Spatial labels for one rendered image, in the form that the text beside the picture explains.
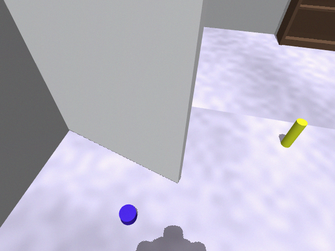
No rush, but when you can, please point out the bookshelf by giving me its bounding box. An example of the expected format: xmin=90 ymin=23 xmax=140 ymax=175
xmin=276 ymin=0 xmax=335 ymax=51

